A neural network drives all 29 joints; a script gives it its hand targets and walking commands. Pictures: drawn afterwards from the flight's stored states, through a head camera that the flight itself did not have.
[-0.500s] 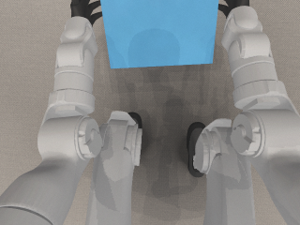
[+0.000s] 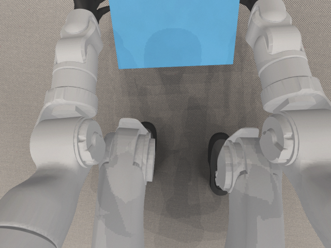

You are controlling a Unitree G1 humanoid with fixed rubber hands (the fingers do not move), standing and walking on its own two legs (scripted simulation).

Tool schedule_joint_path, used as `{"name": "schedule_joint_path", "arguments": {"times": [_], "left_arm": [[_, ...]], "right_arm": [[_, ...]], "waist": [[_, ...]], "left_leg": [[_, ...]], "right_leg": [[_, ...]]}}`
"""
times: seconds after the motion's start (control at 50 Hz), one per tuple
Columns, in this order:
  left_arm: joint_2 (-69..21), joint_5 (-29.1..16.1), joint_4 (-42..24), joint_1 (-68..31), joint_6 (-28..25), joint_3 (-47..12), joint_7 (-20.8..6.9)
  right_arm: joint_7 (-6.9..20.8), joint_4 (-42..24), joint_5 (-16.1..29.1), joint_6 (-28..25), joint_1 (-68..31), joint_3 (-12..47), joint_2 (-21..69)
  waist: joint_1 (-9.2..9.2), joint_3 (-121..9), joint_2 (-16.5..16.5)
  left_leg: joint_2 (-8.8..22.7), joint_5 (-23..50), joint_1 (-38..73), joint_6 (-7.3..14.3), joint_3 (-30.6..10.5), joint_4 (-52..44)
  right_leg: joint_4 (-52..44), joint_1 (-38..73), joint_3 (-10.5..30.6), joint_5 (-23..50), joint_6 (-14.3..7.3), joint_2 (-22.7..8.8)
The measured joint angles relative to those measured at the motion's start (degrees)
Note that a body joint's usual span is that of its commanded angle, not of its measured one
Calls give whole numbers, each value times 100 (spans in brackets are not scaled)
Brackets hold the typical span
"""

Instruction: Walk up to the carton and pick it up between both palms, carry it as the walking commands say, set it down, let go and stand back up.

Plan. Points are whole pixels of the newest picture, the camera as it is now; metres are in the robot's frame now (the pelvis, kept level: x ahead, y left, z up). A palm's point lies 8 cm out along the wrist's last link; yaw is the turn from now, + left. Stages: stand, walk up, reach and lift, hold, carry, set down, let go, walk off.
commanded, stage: set down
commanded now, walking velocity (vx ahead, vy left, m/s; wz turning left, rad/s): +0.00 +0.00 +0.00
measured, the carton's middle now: (172, 14) +0.55 +0.07 -0.24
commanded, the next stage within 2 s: none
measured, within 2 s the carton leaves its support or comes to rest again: rests again in 1.52 s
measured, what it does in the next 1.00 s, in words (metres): stands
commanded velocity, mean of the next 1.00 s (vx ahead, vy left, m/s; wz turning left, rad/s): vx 0.00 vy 0.00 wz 0.00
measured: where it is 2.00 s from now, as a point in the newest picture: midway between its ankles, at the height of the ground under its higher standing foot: (181, 168)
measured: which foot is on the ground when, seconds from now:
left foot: down 0.00-1.00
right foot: down 0.00-1.00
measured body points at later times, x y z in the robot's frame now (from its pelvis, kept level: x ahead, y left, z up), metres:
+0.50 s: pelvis +0.00 +0.00 +0.00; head +0.36 +0.02 +0.26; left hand +0.53 +0.23 -0.17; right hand +0.57 -0.09 -0.17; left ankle +0.12 +0.13 -0.34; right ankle +0.11 -0.12 -0.34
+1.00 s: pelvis +0.01 +0.00 +0.00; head +0.38 +0.02 +0.26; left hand +0.54 +0.23 -0.17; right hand +0.58 -0.09 -0.17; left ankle +0.12 +0.13 -0.34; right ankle +0.11 -0.12 -0.34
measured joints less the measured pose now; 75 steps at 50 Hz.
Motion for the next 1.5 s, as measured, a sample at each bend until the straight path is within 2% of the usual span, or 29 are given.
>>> {"name": "schedule_joint_path", "arguments": {"times": [0.66, 1.16, 1.36, 1.44, 1.5], "left_arm": [[111, 171, 205, -65, -160, 323, -252], [105, 324, 291, -91, -323, 497, -373], [130, 194, 518, -113, -637, 391, -257], [217, 22, 782, -170, -887, 166, -169], [310, -222, 1081, -173, -1030, -111, -41]], "right_arm": [[370, -44, -514, -165, -103, -477, 183], [456, -70, -729, -324, -84, -603, 232], [443, 218, -576, -601, -140, -386, 96], [404, 488, -348, -736, -194, -46, -62], [279, 649, -17, -790, -95, 332, -209]], "waist": [[-69, 184, 65], [-69, 207, 87], [-69, 268, 97], [-80, 336, 111], [-95, 423, 123]], "left_leg": [[-32, -148, 66, 15, 49, 133], [-38, -299, 73, -2, 45, 248], [-41, -293, 103, -6, 51, 276], [-47, -263, 132, -2, 61, 250], [-47, -236, 163, 7, 65, 211]], "right_leg": [[160, 85, 48, -189, 9, -24], [278, 98, 44, -348, 4, -30], [308, 131, 53, -346, 25, -29], [283, 166, 64, -324, 44, -34], [238, 203, 69, -299, 59, -36]]}}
